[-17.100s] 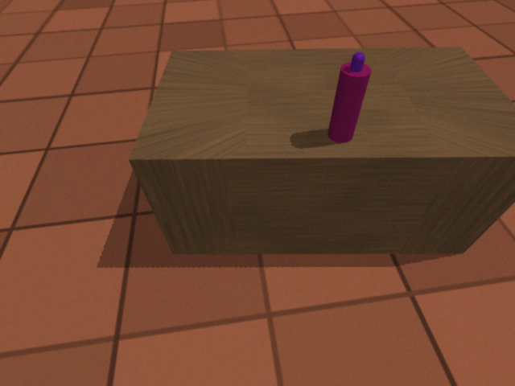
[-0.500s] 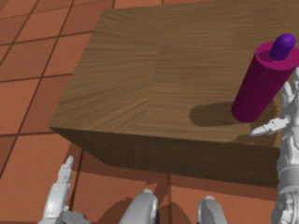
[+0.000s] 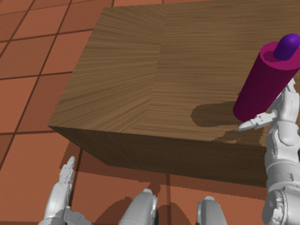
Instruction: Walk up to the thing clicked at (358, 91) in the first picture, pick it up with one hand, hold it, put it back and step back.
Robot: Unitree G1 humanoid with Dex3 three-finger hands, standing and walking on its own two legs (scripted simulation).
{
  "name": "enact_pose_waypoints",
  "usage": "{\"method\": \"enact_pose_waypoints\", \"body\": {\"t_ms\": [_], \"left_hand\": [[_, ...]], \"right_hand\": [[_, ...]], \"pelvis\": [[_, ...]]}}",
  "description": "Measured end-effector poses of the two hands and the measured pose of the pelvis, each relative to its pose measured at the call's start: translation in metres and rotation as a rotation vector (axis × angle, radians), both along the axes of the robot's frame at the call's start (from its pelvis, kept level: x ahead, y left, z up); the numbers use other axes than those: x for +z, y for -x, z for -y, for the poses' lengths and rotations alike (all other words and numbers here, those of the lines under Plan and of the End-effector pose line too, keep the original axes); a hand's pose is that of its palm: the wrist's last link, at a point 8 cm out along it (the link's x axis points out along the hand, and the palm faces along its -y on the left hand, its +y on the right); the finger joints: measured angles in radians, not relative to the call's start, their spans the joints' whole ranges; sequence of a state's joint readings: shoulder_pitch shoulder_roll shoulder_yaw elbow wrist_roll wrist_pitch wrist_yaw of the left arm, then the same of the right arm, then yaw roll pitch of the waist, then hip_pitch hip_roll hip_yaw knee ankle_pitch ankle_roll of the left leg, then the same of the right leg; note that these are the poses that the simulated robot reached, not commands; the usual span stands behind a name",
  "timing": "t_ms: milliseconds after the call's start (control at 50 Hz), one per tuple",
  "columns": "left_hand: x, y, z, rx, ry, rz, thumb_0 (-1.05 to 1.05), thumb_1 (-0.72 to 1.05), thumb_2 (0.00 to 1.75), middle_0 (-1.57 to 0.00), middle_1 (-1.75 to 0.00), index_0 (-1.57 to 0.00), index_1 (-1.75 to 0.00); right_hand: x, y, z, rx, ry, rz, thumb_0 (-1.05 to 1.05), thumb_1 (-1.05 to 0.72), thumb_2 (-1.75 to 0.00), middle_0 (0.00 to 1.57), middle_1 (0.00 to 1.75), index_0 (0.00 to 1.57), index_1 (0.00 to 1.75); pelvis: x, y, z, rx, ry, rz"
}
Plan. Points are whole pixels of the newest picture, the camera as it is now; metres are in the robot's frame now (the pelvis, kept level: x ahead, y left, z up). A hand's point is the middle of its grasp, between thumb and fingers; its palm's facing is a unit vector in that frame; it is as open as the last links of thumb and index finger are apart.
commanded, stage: close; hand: right
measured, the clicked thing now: (264, 83) +0.47 -0.20 +0.07
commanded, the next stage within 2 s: settle in 0.56 s
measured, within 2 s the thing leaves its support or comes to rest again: leaves its support in 1.14 s
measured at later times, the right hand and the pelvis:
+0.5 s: hand (261, 96) +0.46 -0.21 +0.03, palm faces +0.18 +0.98 +0.01, open 11.3 cm; pelvis +0.01 +0.00 +0.00, yaw +0 degrees
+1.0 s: hand (259, 99) +0.45 -0.20 +0.03, palm faces +0.17 +0.99 +0.00, open 11.0 cm; pelvis +0.01 +0.00 +0.01, yaw +0 degrees
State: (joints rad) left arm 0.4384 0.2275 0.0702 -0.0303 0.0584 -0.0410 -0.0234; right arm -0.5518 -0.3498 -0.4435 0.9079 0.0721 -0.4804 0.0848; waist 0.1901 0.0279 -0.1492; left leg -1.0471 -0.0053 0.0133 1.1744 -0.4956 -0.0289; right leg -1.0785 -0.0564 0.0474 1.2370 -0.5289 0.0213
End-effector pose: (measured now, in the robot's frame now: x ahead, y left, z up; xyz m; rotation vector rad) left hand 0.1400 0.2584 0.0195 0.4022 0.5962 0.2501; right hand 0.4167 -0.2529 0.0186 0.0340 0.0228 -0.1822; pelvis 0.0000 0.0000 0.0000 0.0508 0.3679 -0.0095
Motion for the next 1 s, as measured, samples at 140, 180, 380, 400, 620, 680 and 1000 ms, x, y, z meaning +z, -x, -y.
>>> {"method": "enact_pose_waypoints", "body": {"t_ms": [140, 180, 380, 400, 620, 680, 1000], "left_hand": [[0.003, -0.002, -0.001, -0.001, 0.0, 0.0, -0.01, -0.54, 0.06, -0.05, -0.04, -0.05, -0.05], [0.005, -0.004, -0.001, -0.003, -0.004, 0.002, -0.01, -0.54, 0.06, -0.05, -0.04, -0.04, -0.05], [0.007, -0.004, 0.002, -0.005, 0.004, 0.0, -0.01, -0.53, 0.05, -0.05, -0.04, -0.05, -0.05], [0.006, -0.004, 0.003, -0.005, 0.008, -0.002, -0.01, -0.53, 0.05, -0.05, -0.04, -0.05, -0.05], [0.013, -0.007, 0.001, 0.001, 0.006, 0.017, -0.01, -0.51, 0.04, -0.05, -0.05, -0.05, -0.04], [0.01, -0.007, 0.001, 0.002, 0.006, 0.005, -0.01, -0.51, 0.04, -0.05, -0.05, -0.05, -0.04], [0.008, -0.005, -0.003, 0.011, 0.018, -0.012, -0.01, -0.52, 0.05, -0.06, -0.05, -0.06, -0.06]], "right_hand": [[0.005, -0.006, 0.001, -0.006, 0.009, -0.014, -0.02, 0.59, -0.02, 0.44, 0.2, 0.44, 0.2], [0.006, -0.007, 0.001, -0.009, 0.004, -0.015, -0.02, 0.58, -0.04, 0.5, 0.24, 0.49, 0.24], [0.008, -0.006, 0.005, -0.014, 0.007, -0.006, -0.02, 0.42, -0.26, 0.76, 0.53, 0.8, 0.53], [0.008, -0.006, 0.006, -0.016, 0.008, -0.002, -0.02, 0.39, -0.29, 0.78, 0.56, 0.83, 0.56], [0.009, -0.007, 0.006, -0.007, 0.013, -0.016, 0.0, 0.42, -0.73, 0.72, 0.77, 0.79, 0.79], [0.009, -0.008, 0.006, -0.002, 0.013, -0.015, 0.0, 0.44, -0.83, 0.71, 0.81, 0.77, 0.83], [0.01, -0.002, 0.001, 0.01, 0.021, -0.057, 0.0, 0.53, -1.06, 0.64, 0.98, 0.69, 1.0]], "pelvis": [[0.003, -0.002, 0.001, -0.001, 0.001, 0.003], [0.003, -0.002, 0.002, -0.002, 0.0, 0.005], [0.005, -0.004, 0.002, -0.001, 0.001, 0.002], [0.005, -0.005, 0.002, -0.001, 0.001, 0.002], [0.007, -0.008, 0.003, 0.0, 0.003, 0.005], [0.007, -0.008, 0.003, -0.001, 0.003, 0.002], [0.012, -0.009, 0.0, 0.002, 0.008, 0.02]]}}
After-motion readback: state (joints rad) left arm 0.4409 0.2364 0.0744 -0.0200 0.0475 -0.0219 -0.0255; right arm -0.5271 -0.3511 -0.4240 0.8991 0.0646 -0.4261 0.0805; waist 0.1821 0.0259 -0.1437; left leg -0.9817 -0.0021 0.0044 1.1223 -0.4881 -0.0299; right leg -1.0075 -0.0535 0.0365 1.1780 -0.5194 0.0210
